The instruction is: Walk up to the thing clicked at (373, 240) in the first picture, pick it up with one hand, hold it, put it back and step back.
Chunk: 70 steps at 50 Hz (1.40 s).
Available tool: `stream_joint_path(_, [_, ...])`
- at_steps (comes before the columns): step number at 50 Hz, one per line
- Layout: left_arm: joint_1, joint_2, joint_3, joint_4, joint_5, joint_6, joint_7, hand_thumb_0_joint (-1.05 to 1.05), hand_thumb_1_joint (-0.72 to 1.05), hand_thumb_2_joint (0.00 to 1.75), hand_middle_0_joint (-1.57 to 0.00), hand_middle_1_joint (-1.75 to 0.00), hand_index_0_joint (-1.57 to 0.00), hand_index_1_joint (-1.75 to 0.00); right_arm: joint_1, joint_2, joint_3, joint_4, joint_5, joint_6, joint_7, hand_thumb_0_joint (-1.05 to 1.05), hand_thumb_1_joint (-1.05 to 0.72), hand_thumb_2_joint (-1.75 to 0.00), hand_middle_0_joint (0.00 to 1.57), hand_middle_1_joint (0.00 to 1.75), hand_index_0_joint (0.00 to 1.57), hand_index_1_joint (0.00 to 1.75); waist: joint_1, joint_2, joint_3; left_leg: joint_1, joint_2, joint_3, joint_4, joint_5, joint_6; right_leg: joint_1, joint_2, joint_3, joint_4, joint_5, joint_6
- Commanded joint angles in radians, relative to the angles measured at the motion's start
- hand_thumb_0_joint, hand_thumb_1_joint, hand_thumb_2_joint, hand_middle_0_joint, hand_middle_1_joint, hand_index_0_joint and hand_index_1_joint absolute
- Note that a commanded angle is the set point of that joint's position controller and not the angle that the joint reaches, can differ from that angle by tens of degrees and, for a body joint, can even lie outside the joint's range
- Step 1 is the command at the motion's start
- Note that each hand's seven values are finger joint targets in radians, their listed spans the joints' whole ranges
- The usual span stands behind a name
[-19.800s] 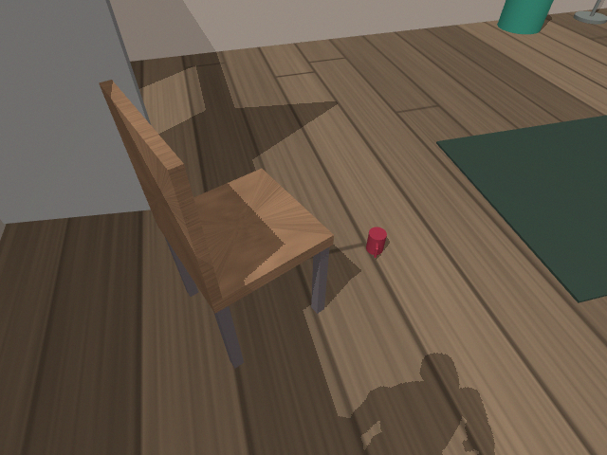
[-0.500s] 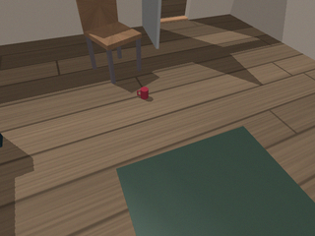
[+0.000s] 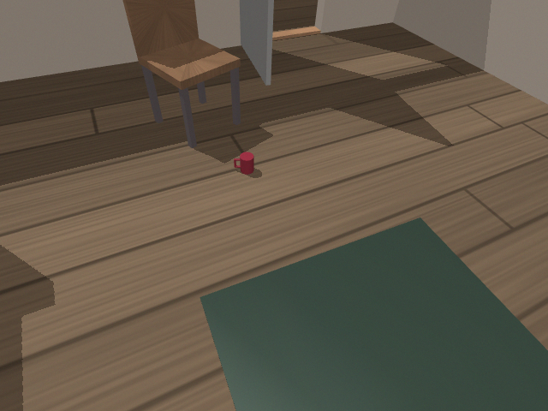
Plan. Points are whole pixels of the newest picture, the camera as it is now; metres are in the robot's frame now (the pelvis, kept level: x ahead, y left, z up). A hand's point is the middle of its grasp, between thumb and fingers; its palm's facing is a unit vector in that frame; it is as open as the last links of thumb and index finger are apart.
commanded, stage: stand
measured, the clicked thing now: (243, 163) +1.49 +0.19 -0.74
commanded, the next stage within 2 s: walk up in 1.68 s
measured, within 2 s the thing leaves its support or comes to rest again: neither
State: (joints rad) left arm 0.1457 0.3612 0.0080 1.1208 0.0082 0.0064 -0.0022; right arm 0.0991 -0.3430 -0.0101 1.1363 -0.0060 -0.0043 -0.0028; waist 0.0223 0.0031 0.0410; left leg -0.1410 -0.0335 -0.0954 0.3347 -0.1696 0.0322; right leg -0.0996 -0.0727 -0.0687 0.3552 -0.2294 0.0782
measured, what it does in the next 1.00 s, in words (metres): stands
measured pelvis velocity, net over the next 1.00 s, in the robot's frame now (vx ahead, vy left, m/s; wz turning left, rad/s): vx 0.01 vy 0.00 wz -0.01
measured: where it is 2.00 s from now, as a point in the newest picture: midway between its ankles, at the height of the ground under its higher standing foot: outside the picture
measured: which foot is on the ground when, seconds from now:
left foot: down 0.00-1.00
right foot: down 0.00-1.00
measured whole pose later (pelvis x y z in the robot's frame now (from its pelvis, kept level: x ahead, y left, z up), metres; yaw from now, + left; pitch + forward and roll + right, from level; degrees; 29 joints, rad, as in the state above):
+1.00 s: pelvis +0.01 +0.00 +0.00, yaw -1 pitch -1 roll -2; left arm 0.15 0.36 0.01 1.10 0.01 0.01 0.00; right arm 0.11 -0.34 -0.01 1.12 -0.01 -0.01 0.00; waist 0.02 0.00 0.04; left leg -0.12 -0.04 -0.08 0.33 -0.18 0.04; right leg -0.08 -0.08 -0.05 0.35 -0.23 0.08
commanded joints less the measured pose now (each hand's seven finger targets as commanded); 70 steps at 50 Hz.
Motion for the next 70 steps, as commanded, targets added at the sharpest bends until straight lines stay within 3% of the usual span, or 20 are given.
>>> stream_joint_path(1, [-0.034,0.199,0.041,-0.059,0.001,-0.020,0.015,0.00,0.90,0.90,-0.20,-0.30,-0.20,-0.30,-0.041,-0.232,-0.038,-0.060,0.001,-0.026,-0.012,0.00,-0.90,-0.90,0.20,0.30,0.20,0.30,-0.012,0.007,-0.085,0.008,0.130,-0.079,-0.026,0.278,-0.014,0.040,-0.067,0.064,-0.051,0.127,-0.077])
stream_joint_path(13, [-0.026,0.197,0.043,-0.066,0.004,-0.014,0.018,0.00,0.90,0.90,-0.20,-0.30,-0.20,-0.30,-0.050,-0.231,-0.035,-0.070,0.000,-0.027,-0.016,0.00,-0.90,-0.90,0.20,0.30,0.20,0.30,-0.005,0.021,-0.075,0.023,0.138,-0.077,-0.032,0.314,-0.017,0.034,-0.061,0.057,-0.039,0.132,-0.074])
stream_joint_path(23, [-0.024,0.198,0.044,-0.070,0.003,-0.013,0.016,0.00,0.90,0.90,-0.20,-0.30,-0.20,-0.30,-0.049,-0.236,-0.036,-0.073,0.000,-0.027,-0.015,0.00,-0.90,-0.90,0.20,0.30,0.20,0.30,-0.005,0.028,-0.067,0.009,0.135,-0.080,-0.055,0.238,-0.020,0.040,-0.057,0.058,-0.040,0.104,-0.076])
stream_joint_path(26, [-0.028,0.198,0.044,-0.067,0.006,-0.012,0.015,0.00,0.90,0.90,-0.20,-0.30,-0.20,-0.30,-0.054,-0.233,-0.035,-0.070,0.001,-0.026,-0.013,0.00,-0.90,-0.90,0.20,0.30,0.20,0.30,-0.005,0.020,-0.040,-0.018,0.132,-0.085,-0.070,0.147,-0.019,0.032,-0.060,0.062,-0.048,0.068,-0.079])
stream_joint_path(31, [-0.022,0.197,0.041,-0.072,0.004,-0.017,0.014,0.00,0.90,0.90,-0.20,-0.30,-0.20,-0.30,-0.046,-0.233,-0.036,-0.070,0.001,-0.028,-0.012,0.00,-0.90,-0.90,0.20,0.30,0.20,0.30,-0.007,0.021,-0.069,0.013,0.132,-0.075,-0.050,0.218,-0.016,0.035,-0.064,0.069,-0.052,0.106,-0.081])
stream_joint_path(34, [-0.021,0.202,0.041,-0.078,0.004,-0.020,0.016,0.00,0.90,0.90,-0.20,-0.30,-0.20,-0.30,-0.034,-0.231,-0.035,-0.071,0.002,-0.029,-0.013,0.00,-0.90,-0.90,0.20,0.30,0.20,0.30,-0.010,0.019,-0.093,0.033,0.134,-0.065,-0.028,0.329,-0.019,0.050,-0.064,0.065,-0.039,0.167,-0.074])
stream_joint_path(46, [-0.007,0.195,0.040,-0.069,0.004,-0.012,0.014,0.00,0.90,0.90,-0.20,-0.30,-0.20,-0.30,-0.034,-0.242,-0.038,-0.070,0.000,-0.026,-0.014,0.00,-0.90,-0.90,0.20,0.30,0.20,0.30,-0.007,0.038,-0.041,-0.002,0.134,-0.089,-0.076,0.142,-0.018,0.024,-0.055,0.061,-0.046,0.069,-0.080])
stream_joint_path(52, [-0.011,0.201,0.043,-0.072,0.005,-0.014,0.013,0.00,0.90,0.90,-0.20,-0.30,-0.20,-0.30,-0.031,-0.232,-0.037,-0.074,0.001,-0.028,-0.013,0.00,-0.90,-0.90,0.20,0.30,0.20,0.30,-0.008,0.025,-0.045,-0.006,0.133,-0.088,-0.073,0.156,-0.020,0.028,-0.058,0.066,-0.043,0.073,-0.079])
stream_joint_path(58, [-0.005,0.200,0.040,-0.080,0.005,-0.018,0.015,0.00,0.90,0.90,-0.20,-0.30,-0.20,-0.30,-0.016,-0.229,-0.035,-0.077,0.000,-0.030,-0.016,0.00,-0.90,-0.90,0.20,0.30,0.20,0.30,-0.012,0.020,-0.090,0.042,0.132,-0.062,-0.027,0.315,-0.021,0.039,-0.064,0.067,-0.036,0.161,-0.079])
stream_joint_path(70, [-0.006,0.197,0.037,-0.086,0.004,-0.013,0.020,0.00,0.90,0.90,-0.20,-0.30,-0.20,-0.30,-0.017,-0.230,-0.035,-0.079,0.001,-0.027,-0.018,0.00,-0.90,-0.90,0.20,0.30,0.20,0.30,-0.009,0.018,-0.085,0.046,0.137,-0.060,-0.017,0.347,-0.017,0.042,-0.063,0.060,-0.029,0.173,-0.078])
